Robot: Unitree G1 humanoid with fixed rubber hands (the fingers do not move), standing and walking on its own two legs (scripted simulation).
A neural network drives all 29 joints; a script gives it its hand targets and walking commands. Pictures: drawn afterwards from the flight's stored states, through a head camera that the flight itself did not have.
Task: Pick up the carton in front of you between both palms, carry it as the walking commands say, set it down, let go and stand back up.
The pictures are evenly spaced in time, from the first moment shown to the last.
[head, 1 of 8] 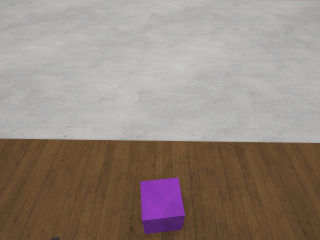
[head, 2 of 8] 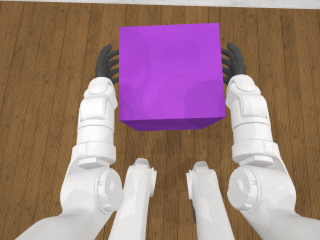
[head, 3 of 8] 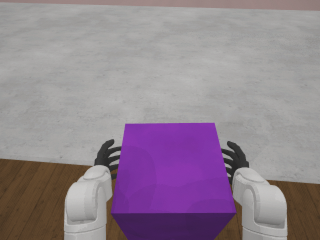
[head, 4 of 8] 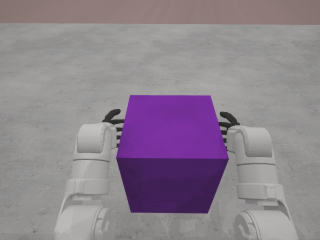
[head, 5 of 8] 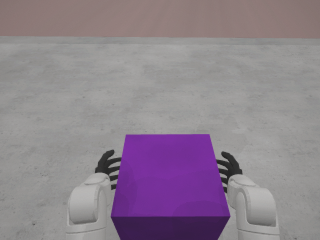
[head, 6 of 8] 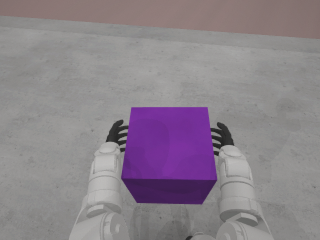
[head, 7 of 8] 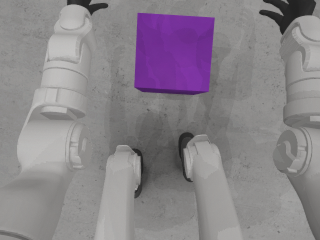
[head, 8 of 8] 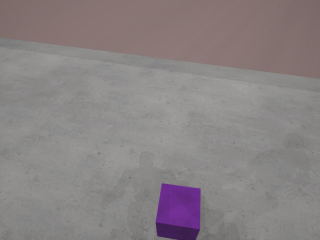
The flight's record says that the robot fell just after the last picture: no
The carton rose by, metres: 0.70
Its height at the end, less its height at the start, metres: -0.09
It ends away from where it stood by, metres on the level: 2.77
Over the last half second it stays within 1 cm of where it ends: yes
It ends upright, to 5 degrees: yes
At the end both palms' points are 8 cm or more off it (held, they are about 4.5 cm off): yes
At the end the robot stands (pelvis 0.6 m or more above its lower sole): yes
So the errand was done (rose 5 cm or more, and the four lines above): yes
